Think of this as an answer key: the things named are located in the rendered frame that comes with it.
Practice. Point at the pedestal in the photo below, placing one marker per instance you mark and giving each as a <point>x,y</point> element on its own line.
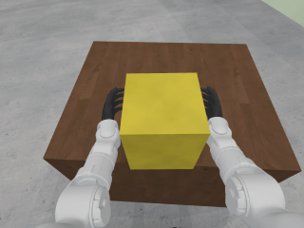
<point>245,104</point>

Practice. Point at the robot right forearm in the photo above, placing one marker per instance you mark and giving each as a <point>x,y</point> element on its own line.
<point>228,157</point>

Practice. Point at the robot left forearm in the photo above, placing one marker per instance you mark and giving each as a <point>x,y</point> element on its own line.
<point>101,159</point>

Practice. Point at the left robot upper arm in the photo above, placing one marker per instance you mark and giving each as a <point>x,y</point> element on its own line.
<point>82,206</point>

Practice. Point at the carton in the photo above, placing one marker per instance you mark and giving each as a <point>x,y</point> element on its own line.
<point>164,123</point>

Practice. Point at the robot left hand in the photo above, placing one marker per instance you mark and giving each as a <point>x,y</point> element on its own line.
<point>109,109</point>

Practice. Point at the robot right hand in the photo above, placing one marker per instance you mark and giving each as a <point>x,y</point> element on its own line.
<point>213,105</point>

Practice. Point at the right robot upper arm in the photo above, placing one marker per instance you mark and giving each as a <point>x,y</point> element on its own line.
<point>258,200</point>

